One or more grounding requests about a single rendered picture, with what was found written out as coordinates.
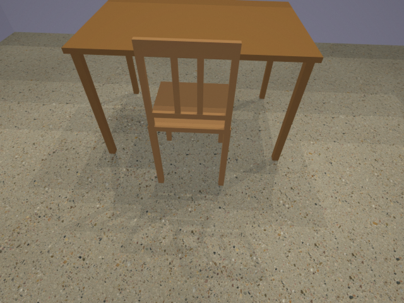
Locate table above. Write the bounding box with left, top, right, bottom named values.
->
left=61, top=0, right=323, bottom=161

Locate chair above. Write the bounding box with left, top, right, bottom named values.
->
left=131, top=37, right=242, bottom=186

